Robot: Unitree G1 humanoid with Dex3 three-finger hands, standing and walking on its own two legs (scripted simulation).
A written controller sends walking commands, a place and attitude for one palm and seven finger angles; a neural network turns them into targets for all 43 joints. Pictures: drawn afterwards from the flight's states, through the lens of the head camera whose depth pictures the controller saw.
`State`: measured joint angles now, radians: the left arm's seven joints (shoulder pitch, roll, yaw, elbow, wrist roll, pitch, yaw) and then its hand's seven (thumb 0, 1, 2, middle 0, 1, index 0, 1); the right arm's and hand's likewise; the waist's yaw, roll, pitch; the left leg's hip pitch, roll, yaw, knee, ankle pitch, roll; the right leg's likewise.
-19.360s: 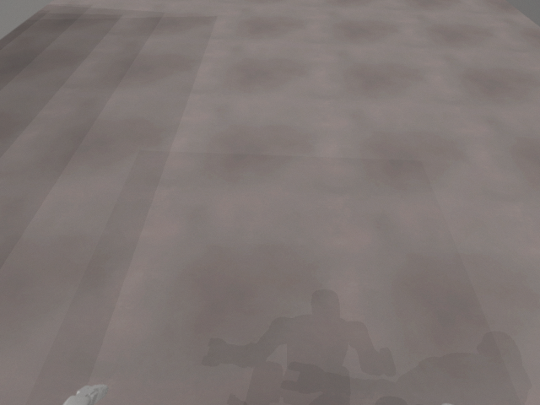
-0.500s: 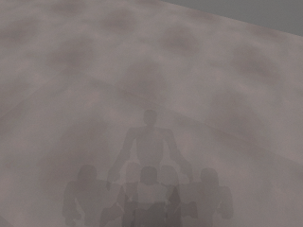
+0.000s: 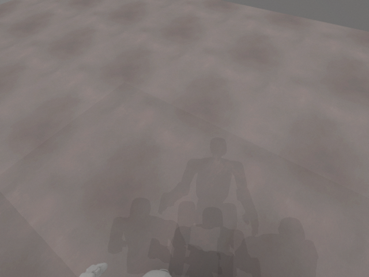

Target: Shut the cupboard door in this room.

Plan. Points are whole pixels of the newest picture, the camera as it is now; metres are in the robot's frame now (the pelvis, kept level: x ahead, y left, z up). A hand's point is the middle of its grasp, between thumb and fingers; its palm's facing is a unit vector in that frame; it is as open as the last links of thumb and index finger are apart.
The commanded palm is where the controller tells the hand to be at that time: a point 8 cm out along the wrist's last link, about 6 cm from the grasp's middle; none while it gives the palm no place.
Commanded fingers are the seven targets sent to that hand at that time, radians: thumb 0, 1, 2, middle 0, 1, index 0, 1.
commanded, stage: turn or walk to find it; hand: left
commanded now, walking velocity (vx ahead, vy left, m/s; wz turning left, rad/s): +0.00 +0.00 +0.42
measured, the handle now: out of the picture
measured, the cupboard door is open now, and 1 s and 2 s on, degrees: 88 88 88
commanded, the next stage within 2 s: none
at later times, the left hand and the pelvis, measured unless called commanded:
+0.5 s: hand out of the picture -0.04 +0.27 -0.18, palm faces +0.26 -0.94 -0.23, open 7.4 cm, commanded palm none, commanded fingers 0.00 0.90 0.90 -0.20 -0.30 -0.20 -0.30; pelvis -0.03 +0.05 +0.00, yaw +12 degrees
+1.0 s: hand out of the picture +0.00 +0.23 -0.14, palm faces +0.40 -0.88 -0.27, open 7.4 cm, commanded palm none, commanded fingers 0.00 0.90 0.90 -0.20 -0.30 -0.20 -0.30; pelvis -0.03 +0.01 +0.01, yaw +25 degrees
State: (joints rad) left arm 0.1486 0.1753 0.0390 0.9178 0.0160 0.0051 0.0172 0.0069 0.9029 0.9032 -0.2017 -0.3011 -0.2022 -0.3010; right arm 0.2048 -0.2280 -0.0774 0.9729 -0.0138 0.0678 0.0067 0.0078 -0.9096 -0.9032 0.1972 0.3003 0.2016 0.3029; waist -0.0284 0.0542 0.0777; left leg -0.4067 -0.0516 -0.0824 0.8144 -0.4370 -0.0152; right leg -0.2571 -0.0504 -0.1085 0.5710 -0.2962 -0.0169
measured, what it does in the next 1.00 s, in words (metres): steps on the spot, turning left: left foot, then right foot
